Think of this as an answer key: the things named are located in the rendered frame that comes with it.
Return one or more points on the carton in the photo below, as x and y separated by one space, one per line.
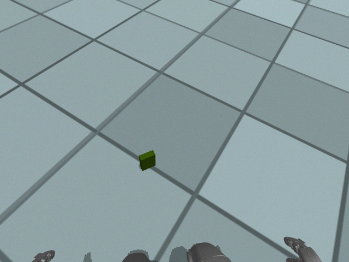
147 160

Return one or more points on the left robot hand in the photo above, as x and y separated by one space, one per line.
44 257

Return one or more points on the right robot hand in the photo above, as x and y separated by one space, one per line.
306 254

